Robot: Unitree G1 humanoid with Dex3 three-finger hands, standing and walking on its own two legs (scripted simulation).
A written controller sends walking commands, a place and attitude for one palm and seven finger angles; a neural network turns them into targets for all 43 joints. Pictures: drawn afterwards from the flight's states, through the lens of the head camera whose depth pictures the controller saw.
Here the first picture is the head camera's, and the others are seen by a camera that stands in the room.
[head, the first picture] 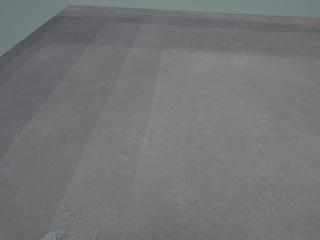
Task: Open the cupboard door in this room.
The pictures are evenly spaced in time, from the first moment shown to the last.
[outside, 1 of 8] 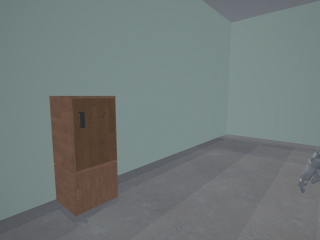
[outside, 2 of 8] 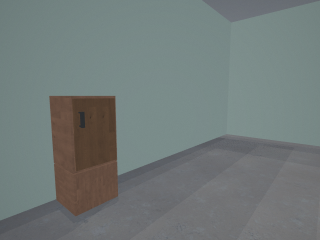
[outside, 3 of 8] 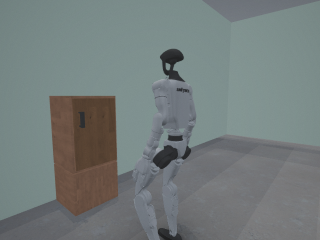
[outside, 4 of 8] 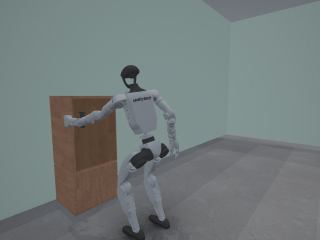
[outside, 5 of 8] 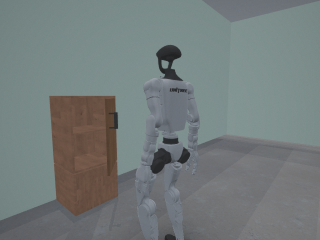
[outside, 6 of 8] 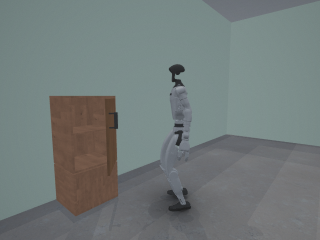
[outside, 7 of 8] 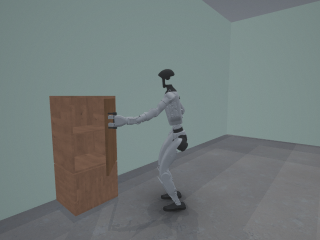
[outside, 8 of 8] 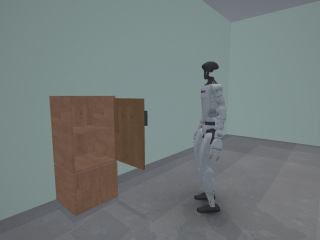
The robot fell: no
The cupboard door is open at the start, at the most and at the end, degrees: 0 90 89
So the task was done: yes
